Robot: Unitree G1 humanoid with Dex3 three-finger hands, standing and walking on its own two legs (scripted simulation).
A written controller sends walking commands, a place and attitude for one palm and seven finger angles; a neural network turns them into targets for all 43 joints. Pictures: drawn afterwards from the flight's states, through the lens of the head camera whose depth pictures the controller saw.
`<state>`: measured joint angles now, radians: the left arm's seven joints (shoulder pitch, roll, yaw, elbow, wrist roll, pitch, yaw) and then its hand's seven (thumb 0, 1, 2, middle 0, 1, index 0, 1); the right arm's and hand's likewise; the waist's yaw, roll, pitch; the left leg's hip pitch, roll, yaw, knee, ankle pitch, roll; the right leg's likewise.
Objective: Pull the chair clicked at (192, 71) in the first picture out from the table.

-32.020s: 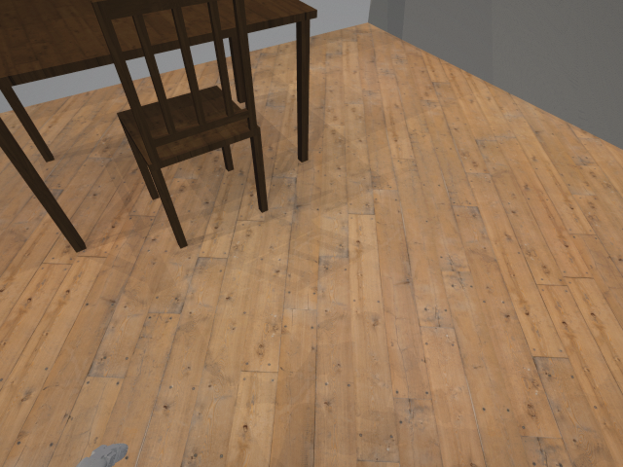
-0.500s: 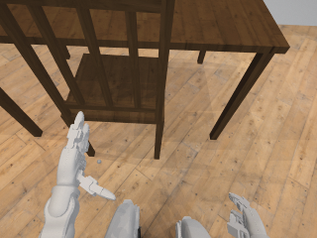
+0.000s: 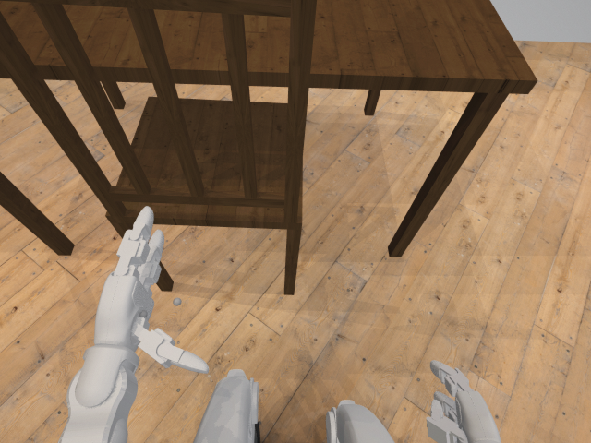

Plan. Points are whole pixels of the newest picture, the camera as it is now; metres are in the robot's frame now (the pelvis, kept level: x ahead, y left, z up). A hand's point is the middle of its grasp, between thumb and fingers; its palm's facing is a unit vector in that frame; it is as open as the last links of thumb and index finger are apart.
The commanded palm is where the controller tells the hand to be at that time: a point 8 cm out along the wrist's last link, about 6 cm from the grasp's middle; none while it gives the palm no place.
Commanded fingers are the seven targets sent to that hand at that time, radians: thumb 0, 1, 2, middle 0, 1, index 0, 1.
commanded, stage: aim the fingers beside a spindle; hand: left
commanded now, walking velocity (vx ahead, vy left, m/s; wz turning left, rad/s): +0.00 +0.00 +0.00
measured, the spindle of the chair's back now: (176, 124) +0.56 +0.21 +0.06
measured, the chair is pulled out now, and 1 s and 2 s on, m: -0.08 -0.08 -0.08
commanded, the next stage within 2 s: none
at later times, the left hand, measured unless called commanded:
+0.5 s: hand (167, 294) +0.30 +0.17 +0.03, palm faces +0.03 -1.00 -0.01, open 16.9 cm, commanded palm +0.28 +0.22 +0.04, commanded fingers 0.00 -0.50 0.30 -0.06 -0.08 -0.06 -0.08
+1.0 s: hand (162, 280) +0.31 +0.18 +0.03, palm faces +0.02 -1.00 -0.02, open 16.9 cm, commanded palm +0.29 +0.23 +0.03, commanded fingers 0.00 -0.50 0.30 -0.06 -0.08 -0.06 -0.08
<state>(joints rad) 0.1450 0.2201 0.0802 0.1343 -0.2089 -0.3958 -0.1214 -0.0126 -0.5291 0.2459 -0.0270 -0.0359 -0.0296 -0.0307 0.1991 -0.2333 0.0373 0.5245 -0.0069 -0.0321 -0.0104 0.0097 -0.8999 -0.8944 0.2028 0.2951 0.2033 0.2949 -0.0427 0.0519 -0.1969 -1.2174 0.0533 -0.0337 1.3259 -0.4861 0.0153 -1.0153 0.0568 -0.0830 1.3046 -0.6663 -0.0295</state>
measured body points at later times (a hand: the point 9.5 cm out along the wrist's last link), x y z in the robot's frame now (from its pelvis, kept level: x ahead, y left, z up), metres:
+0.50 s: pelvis +0.00 +0.01 +0.00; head +0.10 +0.03 +0.44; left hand +0.29 +0.23 +0.04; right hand +0.18 -0.23 -0.09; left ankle +0.07 +0.11 -0.61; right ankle -0.02 -0.11 -0.61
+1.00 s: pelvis +0.00 +0.00 +0.01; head +0.09 +0.02 +0.45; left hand +0.31 +0.24 +0.03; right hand +0.15 -0.24 -0.10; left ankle +0.07 +0.11 -0.61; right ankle -0.02 -0.11 -0.61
